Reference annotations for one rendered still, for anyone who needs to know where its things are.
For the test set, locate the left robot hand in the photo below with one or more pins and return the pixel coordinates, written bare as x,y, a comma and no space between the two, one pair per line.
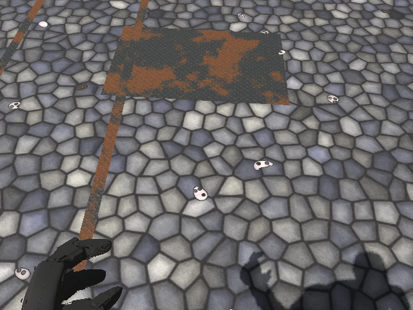
54,280

